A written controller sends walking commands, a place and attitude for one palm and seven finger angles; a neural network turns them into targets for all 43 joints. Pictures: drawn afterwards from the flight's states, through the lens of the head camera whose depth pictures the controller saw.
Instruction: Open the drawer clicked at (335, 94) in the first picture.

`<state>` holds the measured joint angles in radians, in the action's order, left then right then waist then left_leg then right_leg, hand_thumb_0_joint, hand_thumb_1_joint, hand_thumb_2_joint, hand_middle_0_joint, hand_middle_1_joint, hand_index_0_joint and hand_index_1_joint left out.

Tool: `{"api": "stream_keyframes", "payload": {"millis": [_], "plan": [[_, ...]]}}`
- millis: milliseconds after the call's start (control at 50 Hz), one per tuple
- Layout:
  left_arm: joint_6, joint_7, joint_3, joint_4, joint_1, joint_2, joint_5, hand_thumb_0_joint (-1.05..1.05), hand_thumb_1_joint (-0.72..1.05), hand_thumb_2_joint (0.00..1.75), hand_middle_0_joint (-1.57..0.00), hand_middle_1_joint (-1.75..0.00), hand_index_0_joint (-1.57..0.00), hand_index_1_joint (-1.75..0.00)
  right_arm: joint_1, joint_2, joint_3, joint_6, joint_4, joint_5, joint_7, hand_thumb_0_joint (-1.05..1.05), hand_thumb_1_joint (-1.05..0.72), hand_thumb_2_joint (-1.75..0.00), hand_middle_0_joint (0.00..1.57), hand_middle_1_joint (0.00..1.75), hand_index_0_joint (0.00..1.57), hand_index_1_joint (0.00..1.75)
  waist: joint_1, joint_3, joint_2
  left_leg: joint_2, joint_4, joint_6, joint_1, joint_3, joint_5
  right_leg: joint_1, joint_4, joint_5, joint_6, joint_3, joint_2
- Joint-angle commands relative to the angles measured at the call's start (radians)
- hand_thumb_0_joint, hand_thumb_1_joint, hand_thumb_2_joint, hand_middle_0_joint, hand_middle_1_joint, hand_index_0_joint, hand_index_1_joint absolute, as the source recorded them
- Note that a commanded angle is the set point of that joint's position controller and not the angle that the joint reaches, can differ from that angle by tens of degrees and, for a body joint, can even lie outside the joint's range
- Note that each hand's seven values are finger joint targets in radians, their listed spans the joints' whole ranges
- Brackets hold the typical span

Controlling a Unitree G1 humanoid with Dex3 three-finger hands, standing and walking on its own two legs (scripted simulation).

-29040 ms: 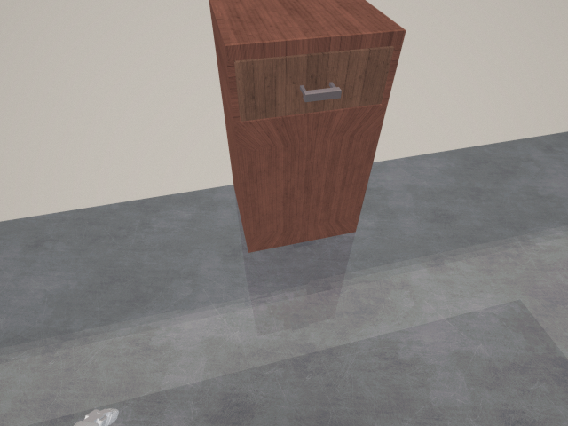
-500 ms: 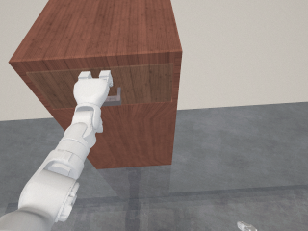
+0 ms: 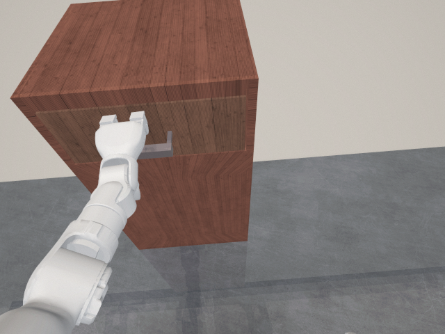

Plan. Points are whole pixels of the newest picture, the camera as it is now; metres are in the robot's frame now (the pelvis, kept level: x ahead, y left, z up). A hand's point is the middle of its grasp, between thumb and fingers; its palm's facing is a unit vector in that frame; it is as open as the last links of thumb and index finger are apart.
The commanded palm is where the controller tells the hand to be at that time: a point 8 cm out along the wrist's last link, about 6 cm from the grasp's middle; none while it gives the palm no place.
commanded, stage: re-aim the fingers above the handle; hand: left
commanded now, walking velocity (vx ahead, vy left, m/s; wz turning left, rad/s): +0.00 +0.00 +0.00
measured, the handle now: (150, 144) +0.53 +0.19 +0.00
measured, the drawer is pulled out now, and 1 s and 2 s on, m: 0.00 0.00 0.00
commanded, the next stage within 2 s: lower the fingers behind the handle in 0.42 s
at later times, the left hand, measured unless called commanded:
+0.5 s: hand (127, 163) +0.43 +0.20 +0.05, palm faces -0.14 +0.01 -0.99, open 13.8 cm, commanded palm +0.41 +0.17 +0.11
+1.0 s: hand (136, 171) +0.43 +0.19 +0.02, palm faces -0.13 -0.03 -0.99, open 14.0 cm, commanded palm +0.41 +0.17 +0.07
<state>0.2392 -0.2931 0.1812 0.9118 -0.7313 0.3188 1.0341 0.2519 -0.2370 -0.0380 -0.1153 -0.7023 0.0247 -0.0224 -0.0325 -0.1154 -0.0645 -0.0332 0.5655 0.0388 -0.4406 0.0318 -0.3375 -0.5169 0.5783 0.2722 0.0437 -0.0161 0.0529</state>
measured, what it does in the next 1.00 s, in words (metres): stands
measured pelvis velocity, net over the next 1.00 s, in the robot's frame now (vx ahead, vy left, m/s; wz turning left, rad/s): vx -0.01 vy -0.01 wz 0.03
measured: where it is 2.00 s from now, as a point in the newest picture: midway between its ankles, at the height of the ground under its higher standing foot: outside the picture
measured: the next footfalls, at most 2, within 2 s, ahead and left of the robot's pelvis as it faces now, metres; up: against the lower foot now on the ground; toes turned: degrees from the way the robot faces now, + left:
none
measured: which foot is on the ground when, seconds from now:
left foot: down 0.00-1.00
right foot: down 0.00-1.00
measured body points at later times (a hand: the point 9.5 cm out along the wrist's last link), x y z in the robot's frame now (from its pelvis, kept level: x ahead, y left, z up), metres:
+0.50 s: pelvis +0.00 -0.01 +0.00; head +0.05 -0.03 +0.45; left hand +0.43 +0.20 +0.10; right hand +0.10 -0.25 -0.14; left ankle -0.05 +0.09 -0.73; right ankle +0.00 -0.09 -0.73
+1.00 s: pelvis -0.01 -0.01 -0.01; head +0.06 -0.03 +0.44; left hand +0.43 +0.19 +0.08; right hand +0.08 -0.25 -0.15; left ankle -0.05 +0.09 -0.73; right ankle +0.00 -0.09 -0.73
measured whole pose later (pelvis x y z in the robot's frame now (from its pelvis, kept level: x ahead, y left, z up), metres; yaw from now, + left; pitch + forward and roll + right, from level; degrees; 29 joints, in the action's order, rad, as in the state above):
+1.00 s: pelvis -0.01 -0.01 -0.01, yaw +2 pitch +13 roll +0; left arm 0.26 -0.23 0.21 0.96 -0.76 0.30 0.98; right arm 0.25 -0.22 -0.03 -0.12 -0.72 0.02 -0.05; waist -0.05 -0.11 -0.05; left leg -0.04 0.62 0.03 -0.51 0.00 -0.35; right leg -0.57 0.63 0.29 0.05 0.02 0.04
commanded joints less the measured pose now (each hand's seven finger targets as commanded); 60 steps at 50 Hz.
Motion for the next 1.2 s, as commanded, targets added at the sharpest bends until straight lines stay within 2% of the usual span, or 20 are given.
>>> {"api": "stream_keyframes", "payload": {"millis": [0, 40, 120, 160, 240, 300, 380, 440, 520, 600, 640, 720, 780, 840, 900, 960, 1020, 1080, 1140, 1180], "plan": [[-0.063, 0.072, 0.091, -0.333, -0.415, 0.008, -0.036, 0.00, -0.50, 0.30, -0.30, -1.20, -0.30, -1.20, -0.026, -0.139, -0.054, 0.032, 0.132, 0.004, -0.026, 0.00, -0.90, -0.90, 0.20, 0.30, 0.20, 0.30, -0.059, -0.383, 0.123, 0.001, -0.010, 0.016, 0.170, -0.008, 0.436, 0.284, -0.049, -0.434, -0.018, 0.005, -0.018], [-0.136, 0.098, 0.111, -0.422, -0.444, -0.002, -0.040, 0.00, -0.50, 0.30, -0.30, -1.20, -0.30, -1.20, -0.020, -0.131, -0.054, 0.043, 0.133, 0.000, -0.033, 0.00, -0.90, -0.90, 0.20, 0.30, 0.20, 0.30, -0.065, -0.373, 0.084, -0.002, -0.003, 0.016, 0.203, -0.030, 0.457, 0.246, -0.045, -0.404, -0.011, 0.009, -0.016], [-0.234, 0.029, -0.004, -0.421, -0.458, 0.108, 0.010, 0.00, -0.50, 0.30, -0.30, -1.20, -0.30, -1.20, -0.001, -0.107, -0.043, 0.053, 0.099, -0.010, -0.033, 0.00, -0.90, -0.90, 0.20, 0.30, 0.20, 0.30, -0.025, -0.332, 0.023, -0.001, 0.011, -0.005, 0.191, -0.040, 0.470, 0.192, -0.018, -0.362, 0.003, 0.015, -0.015], [-0.224, -0.047, -0.105, -0.350, -0.493, 0.217, 0.045, 0.00, -0.50, 0.30, -0.30, -1.20, -0.30, -1.20, -0.005, -0.107, -0.034, 0.057, 0.082, -0.012, -0.030, 0.00, -0.90, -0.90, 0.20, 0.30, 0.20, 0.30, -0.002, -0.294, 0.044, -0.005, 0.002, -0.014, 0.107, -0.038, 0.406, 0.195, -0.002, -0.316, 0.010, 0.017, -0.014], [-0.109, -0.168, -0.193, -0.221, -0.488, 0.305, 0.070, 0.00, -0.50, 0.30, -0.30, -1.20, -0.30, -1.20, -0.049, -0.104, -0.014, 0.060, 0.078, -0.019, -0.024, 0.00, -0.90, -0.90, 0.20, 0.30, 0.20, 0.30, 0.036, -0.315, 0.067, -0.013, -0.019, -0.021, 0.006, -0.013, 0.320, 0.255, -0.001, -0.264, 0.006, 0.000, -0.018], [0.007, -0.154, -0.127, -0.110, -0.437, 0.252, 0.062, 0.00, -0.50, 0.30, -0.30, -1.20, -0.30, -1.20, -0.064, -0.104, -0.009, 0.045, 0.089, -0.012, -0.021, 0.00, -0.90, -0.90, 0.20, 0.30, 0.20, 0.30, 0.031, -0.370, 0.078, -0.011, -0.027, -0.022, 0.005, 0.016, 0.317, 0.314, -0.009, -0.316, -0.008, -0.006, -0.025], [0.078, 0.010, 0.016, -0.061, -0.399, 0.101, -0.016, 0.00, -0.50, 0.30, -0.30, -1.20, -0.30, -1.20, -0.040, -0.141, -0.026, 0.016, 0.116, 0.010, -0.023, 0.00, -0.90, -0.90, 0.20, 0.30, 0.20, 0.30, -0.034, -0.371, 0.173, -0.004, -0.031, -0.001, 0.042, 0.020, 0.330, 0.335, -0.041, -0.394, -0.027, 0.000, -0.027], [-0.020, 0.151, 0.156, -0.254, -0.426, -0.059, -0.081, 0.00, -0.50, 0.30, -0.30, -1.20, -0.30, -1.20, -0.049, -0.148, -0.041, 0.023, 0.149, 0.006, -0.039, 0.00, -0.90, -0.90, 0.20, 0.30, 0.20, 0.30, -0.087, -0.374, 0.178, -0.009, -0.010, 0.020, 0.115, -0.003, 0.359, 0.308, -0.053, -0.432, -0.031, 0.002, -0.029], [-0.243, 0.178, 0.053, -0.405, -0.462, 0.085, -0.049, 0.00, -0.50, 0.30, -0.30, -1.20, -0.30, -1.20, -0.001, -0.128, -0.038, 0.048, 0.120, -0.016, -0.062, 0.00, -0.90, -0.90, 0.20, 0.30, 0.20, 0.30, -0.067, -0.355, 0.097, -0.022, 0.028, 0.021, 0.124, -0.032, 0.364, 0.254, -0.018, -0.414, -0.021, -0.013, -0.033], [-0.350, -0.020, -0.129, -0.419, -0.451, 0.222, 0.030, 0.00, -0.50, 0.30, -0.30, -1.20, -0.30, -1.20, 0.037, -0.096, -0.041, 0.072, 0.088, -0.025, -0.042, 0.00, -0.90, -0.90, 0.20, 0.30, 0.20, 0.30, 0.007, -0.370, 0.005, -0.011, 0.059, -0.009, 0.076, -0.039, 0.419, 0.183, 0.043, -0.364, 0.008, -0.002, -0.021], [-0.306, -0.139, -0.223, -0.359, -0.414, 0.279, 0.054, 0.00, -0.50, 0.30, -0.30, -1.20, -0.30, -1.20, 0.030, -0.092, -0.041, 0.078, 0.077, -0.035, -0.024, 0.00, -0.90, -0.90, 0.20, 0.30, 0.20, 0.30, 0.044, -0.391, 0.021, -0.015, 0.065, -0.023, 0.003, -0.034, 0.431, 0.213, 0.072, -0.374, 0.014, 0.004, -0.016], [-0.112, -0.248, -0.167, -0.203, -0.377, 0.220, 0.076, 0.00, -0.50, 0.30, -0.30, -1.20, -0.30, -1.20, -0.005, -0.100, -0.036, 0.064, 0.076, -0.039, 0.003, 0.00, -0.90, -0.90, 0.20, 0.30, 0.20, 0.30, 0.026, -0.376, 0.068, -0.014, 0.055, -0.027, -0.058, 0.011, 0.345, 0.209, 0.062, -0.338, 0.000, 0.004, -0.016], [0.059, -0.229, -0.056, -0.081, -0.419, 0.123, 0.083, 0.00, -0.50, 0.30, -0.30, -1.20, -0.30, -1.20, -0.010, -0.114, -0.038, 0.038, 0.069, -0.020, 0.019, 0.00, -0.90, -0.90, 0.20, 0.30, 0.20, 0.30, -0.002, -0.414, 0.060, -0.004, 0.036, -0.023, -0.025, 0.020, 0.348, 0.219, 0.041, -0.340, -0.003, 0.010, -0.008], [0.116, -0.103, 0.034, -0.088, -0.455, 0.034, -0.016, 0.00, -0.50, 0.30, -0.30, -1.20, -0.30, -1.20, -0.019, -0.137, -0.052, 0.015, 0.092, 0.000, 0.004, 0.00, -0.90, -0.90, 0.20, 0.30, 0.20, 0.30, -0.061, -0.445, 0.160, -0.007, 0.031, 0.000, 0.019, 0.015, 0.333, 0.276, -0.005, -0.380, -0.023, 0.000, -0.012], [0.021, 0.043, 0.074, -0.135, -0.477, 0.012, -0.071, 0.00, -0.50, 0.30, -0.30, -1.20, -0.30, -1.20, -0.018, -0.150, -0.047, 0.022, 0.096, -0.003, -0.036, 0.00, -0.90, -0.90, 0.20, 0.30, 0.20, 0.30, -0.101, -0.383, 0.214, -0.014, 0.027, 0.019, 0.019, -0.004, 0.279, 0.272, -0.019, -0.379, -0.037, -0.003, -0.027], [-0.164, 0.099, 0.025, -0.211, -0.479, 0.096, -0.025, 0.00, -0.50, 0.30, -0.30, -1.20, -0.30, -1.20, 0.019, -0.140, -0.044, 0.047, 0.087, -0.020, -0.065, 0.00, -0.90, -0.90, 0.20, 0.30, 0.20, 0.30, -0.088, -0.359, 0.135, -0.016, 0.053, 0.024, 0.028, -0.021, 0.279, 0.216, 0.006, -0.348, -0.024, -0.014, -0.033], [-0.261, 0.077, 0.093, -0.167, -0.359, -0.011, 0.020, 0.00, -0.50, 0.30, -0.30, -1.20, -0.30, -1.20, 0.062, -0.116, -0.047, 0.065, 0.074, -0.026, -0.051, 0.00, -0.90, -0.90, 0.20, 0.30, 0.20, 0.30, -0.073, -0.294, 0.073, -0.010, 0.084, 0.011, 0.016, -0.030, 0.280, 0.092, 0.026, -0.283, -0.007, -0.002, -0.026], [-0.312, -0.011, -0.022, -0.177, -0.360, 0.076, 0.027, 0.00, -0.50, 0.30, -0.30, -1.20, -0.30, -1.20, 0.083, -0.118, -0.054, 0.072, 0.079, -0.026, -0.026, 0.00, -0.90, -0.90, 0.20, 0.30, 0.20, 0.30, -0.042, -0.308, 0.065, -0.005, 0.113, -0.001, -0.027, -0.036, 0.297, 0.048, 0.068, -0.261, 0.004, 0.006, -0.016], [-0.285, -0.126, -0.081, -0.154, -0.372, 0.106, 0.037, 0.00, -0.50, 0.30, -0.30, -1.20, -0.30, -1.20, 0.084, -0.115, -0.058, 0.083, 0.077, -0.030, -0.005, 0.00, -0.90, -0.90, 0.20, 0.30, 0.20, 0.30, -0.025, -0.340, 0.055, -0.010, 0.128, -0.010, -0.079, -0.035, 0.306, 0.047, 0.098, -0.265, 0.010, 0.016, -0.011], [-0.229, -0.191, -0.064, -0.111, -0.426, 0.095, 0.071, 0.00, -0.50, 0.30, -0.30, -1.20, -0.30, -1.20, 0.088, -0.116, -0.060, 0.087, 0.065, -0.028, 0.011, 0.00, -0.90, -0.90, 0.20, 0.30, 0.20, 0.30, -0.048, -0.324, 0.062, -0.002, 0.137, -0.014, -0.098, -0.034, 0.282, -0.011, 0.109, -0.226, 0.008, 0.023, -0.005]]}}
